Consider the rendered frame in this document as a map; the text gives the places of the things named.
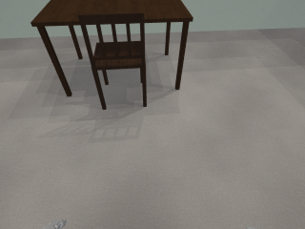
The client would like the robot left hand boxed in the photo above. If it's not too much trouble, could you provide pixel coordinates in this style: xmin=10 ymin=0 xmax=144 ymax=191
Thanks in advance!
xmin=43 ymin=219 xmax=67 ymax=229

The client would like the chair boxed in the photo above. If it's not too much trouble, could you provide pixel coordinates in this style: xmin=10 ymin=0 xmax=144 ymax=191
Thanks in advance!
xmin=78 ymin=12 xmax=147 ymax=110

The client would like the table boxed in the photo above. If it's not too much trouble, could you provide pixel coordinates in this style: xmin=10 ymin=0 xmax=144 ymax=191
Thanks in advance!
xmin=30 ymin=0 xmax=193 ymax=97

